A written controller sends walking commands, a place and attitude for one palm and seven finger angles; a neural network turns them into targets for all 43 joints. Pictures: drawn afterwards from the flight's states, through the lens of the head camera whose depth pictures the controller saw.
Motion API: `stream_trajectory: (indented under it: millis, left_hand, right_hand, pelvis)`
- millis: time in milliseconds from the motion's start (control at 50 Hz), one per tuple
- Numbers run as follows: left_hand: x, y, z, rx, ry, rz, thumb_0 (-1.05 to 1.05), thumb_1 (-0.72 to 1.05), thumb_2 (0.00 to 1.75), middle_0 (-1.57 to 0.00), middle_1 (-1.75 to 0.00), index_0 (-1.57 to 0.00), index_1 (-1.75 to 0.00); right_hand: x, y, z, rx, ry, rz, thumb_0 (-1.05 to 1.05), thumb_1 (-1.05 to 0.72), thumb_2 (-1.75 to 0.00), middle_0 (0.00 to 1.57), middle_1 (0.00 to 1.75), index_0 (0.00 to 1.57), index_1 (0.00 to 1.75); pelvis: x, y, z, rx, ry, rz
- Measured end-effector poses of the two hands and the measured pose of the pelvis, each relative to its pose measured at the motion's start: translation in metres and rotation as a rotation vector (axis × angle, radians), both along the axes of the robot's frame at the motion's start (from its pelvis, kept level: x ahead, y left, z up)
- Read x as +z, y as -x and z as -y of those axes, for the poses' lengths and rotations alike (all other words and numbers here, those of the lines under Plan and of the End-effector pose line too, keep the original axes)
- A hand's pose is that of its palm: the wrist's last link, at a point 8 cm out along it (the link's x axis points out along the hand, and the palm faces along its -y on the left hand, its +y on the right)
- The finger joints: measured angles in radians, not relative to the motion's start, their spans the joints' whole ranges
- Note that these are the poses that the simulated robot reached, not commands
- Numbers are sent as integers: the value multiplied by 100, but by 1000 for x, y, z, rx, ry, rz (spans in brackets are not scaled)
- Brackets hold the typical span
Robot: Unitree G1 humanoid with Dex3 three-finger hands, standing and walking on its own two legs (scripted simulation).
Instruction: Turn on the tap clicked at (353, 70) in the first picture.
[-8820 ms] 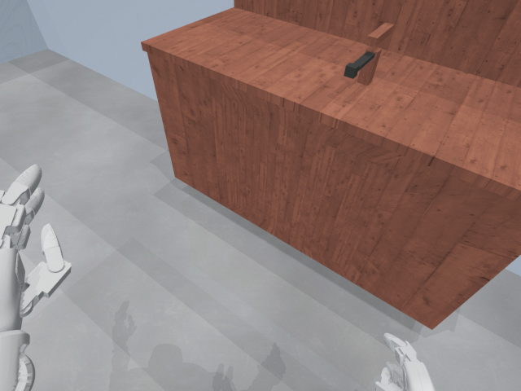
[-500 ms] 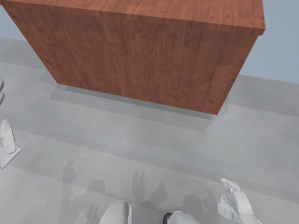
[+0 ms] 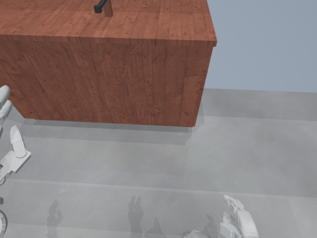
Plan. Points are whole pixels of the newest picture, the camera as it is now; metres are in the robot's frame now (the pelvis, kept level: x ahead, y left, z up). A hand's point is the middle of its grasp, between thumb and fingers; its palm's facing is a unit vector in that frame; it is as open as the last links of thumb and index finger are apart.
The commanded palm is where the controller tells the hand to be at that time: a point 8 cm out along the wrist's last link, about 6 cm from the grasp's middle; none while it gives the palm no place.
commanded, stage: turn to face it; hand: left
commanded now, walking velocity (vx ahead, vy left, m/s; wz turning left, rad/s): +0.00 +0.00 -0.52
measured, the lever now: (97, 9) +1.01 +0.43 +0.11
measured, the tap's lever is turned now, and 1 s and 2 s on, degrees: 0 0 0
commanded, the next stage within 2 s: take the last steps up to it in 0.42 s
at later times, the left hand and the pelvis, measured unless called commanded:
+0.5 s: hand (84, 153) +0.21 +0.16 +0.19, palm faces +0.23 -0.82 -0.53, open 7.4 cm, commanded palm +0.18 +0.19 +0.19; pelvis -0.04 -0.04 +0.00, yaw -13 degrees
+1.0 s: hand (93, 166) +0.20 +0.14 +0.17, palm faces +0.23 -0.84 -0.49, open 7.4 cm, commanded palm +0.16 +0.19 +0.19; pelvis -0.06 -0.06 +0.01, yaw -11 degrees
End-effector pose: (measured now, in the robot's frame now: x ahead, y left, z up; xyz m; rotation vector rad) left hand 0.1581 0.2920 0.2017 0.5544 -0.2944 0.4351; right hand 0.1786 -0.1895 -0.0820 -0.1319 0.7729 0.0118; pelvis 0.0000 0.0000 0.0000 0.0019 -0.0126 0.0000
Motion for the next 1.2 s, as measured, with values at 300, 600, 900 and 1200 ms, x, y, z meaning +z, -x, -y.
stream_trajectory:
  millis: [300, 600, 900, 1200]
  left_hand:
    - [-4, -48, 113, -358, -101, -109, 1, 89, 89, -22, -30, -21, -30]
    - [-21, -15, 95, -221, 55, -57, 1, 89, 90, -21, -30, -21, -30]
    - [9, -7, 134, -327, -82, -49, 1, 89, 89, -22, -30, -21, -30]
    - [-9, -40, 98, -262, 16, 10, 1, 89, 90, -21, -30, -21, -30]
  right_hand:
    - [-18, 106, 123, -278, 114, -170, 2, -91, -90, 20, 30, 20, 30]
    - [3, 138, 122, -360, 99, -1, 1, -91, -90, 20, 30, 19, 30]
    - [-9, 177, 141, -374, 89, -133, 2, -91, -90, 21, 30, 20, 30]
    - [-4, 110, 108, -336, 105, -17, 2, -91, -90, 20, 30, 19, 30]
  pelvis:
    - [-2, 34, 46, -149, -18, -34]
    - [1, 53, 52, -249, 14, 1]
    - [12, 68, 70, -214, -32, -31]
    - [1, 27, 44, -197, -13, 3]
